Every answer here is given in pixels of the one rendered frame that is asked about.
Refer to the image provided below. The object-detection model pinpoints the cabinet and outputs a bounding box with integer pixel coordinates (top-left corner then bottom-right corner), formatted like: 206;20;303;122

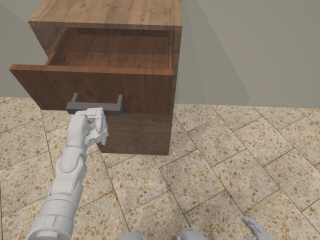
27;0;183;156

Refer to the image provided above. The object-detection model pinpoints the left robot hand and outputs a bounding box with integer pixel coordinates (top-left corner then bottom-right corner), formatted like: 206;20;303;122
66;107;109;152

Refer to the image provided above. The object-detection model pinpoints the right robot hand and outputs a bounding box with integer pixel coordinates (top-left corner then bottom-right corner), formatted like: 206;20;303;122
243;216;273;240

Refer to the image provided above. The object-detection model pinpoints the drawer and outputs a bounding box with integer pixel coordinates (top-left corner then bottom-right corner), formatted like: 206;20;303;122
9;27;173;115

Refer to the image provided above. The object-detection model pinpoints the robot right shin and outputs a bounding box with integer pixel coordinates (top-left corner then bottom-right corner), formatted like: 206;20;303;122
181;228;192;233

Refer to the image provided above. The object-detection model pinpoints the handle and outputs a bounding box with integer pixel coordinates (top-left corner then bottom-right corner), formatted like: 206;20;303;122
65;92;123;116

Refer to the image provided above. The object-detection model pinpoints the robot shin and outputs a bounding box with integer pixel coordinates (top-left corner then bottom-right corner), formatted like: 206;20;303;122
181;228;192;233
131;229;142;234

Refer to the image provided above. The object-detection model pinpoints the robot left forearm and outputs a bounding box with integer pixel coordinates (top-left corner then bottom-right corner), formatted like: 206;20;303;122
24;146;88;240

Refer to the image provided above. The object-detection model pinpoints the robot left shin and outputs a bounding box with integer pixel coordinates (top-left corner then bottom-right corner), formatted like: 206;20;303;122
131;229;142;234

